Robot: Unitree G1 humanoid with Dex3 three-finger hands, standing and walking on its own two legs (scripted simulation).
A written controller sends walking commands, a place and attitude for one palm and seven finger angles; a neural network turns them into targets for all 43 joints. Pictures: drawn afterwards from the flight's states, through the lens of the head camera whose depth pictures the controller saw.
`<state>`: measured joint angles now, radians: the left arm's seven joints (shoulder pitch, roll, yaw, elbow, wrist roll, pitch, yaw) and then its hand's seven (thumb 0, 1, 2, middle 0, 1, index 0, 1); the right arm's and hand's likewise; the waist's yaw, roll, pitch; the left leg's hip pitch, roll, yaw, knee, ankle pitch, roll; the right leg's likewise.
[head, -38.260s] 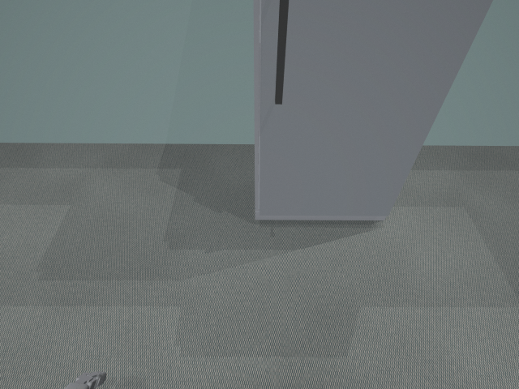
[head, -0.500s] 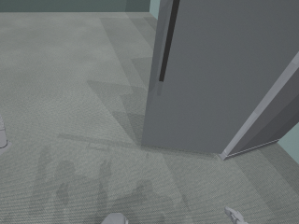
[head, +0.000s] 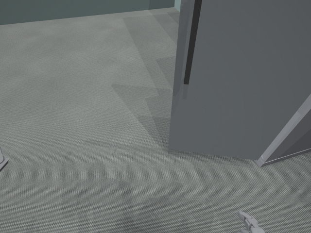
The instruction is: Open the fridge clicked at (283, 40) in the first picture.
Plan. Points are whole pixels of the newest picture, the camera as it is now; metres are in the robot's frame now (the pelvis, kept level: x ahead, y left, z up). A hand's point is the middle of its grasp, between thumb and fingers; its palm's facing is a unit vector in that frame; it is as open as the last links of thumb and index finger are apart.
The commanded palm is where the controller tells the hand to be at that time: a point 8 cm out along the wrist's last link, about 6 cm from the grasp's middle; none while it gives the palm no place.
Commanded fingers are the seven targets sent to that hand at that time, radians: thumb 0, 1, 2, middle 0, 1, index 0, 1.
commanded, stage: stop stepping back and stand still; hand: left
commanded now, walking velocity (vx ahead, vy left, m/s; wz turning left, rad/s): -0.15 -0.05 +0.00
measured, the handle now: (192, 38) +0.75 -0.07 +0.16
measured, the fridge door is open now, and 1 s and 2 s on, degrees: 65 65 65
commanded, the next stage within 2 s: let the arm hang, fingers relaxed in 0.20 s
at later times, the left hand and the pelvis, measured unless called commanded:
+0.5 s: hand (71, 221) +0.16 +0.24 -0.06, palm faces +0.03 -0.91 -0.42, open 7.4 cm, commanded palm none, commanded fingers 0.00 0.90 0.90 -0.20 -0.30 -0.20 -0.30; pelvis -0.01 +0.00 +0.00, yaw +1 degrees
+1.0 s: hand out of the picture -0.02 +0.24 -0.15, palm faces +0.01 -0.96 -0.29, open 7.3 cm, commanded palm none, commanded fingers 0.00 0.90 0.90 -0.20 -0.30 -0.20 -0.30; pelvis -0.02 +0.02 +0.02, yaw +1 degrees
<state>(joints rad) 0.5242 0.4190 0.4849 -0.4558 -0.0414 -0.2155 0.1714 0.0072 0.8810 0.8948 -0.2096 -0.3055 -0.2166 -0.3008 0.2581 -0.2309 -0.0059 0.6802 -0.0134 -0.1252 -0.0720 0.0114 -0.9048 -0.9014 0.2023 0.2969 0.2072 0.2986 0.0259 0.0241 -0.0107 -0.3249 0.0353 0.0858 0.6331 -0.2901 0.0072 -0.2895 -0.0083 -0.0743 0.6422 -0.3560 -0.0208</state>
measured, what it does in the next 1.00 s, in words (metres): stands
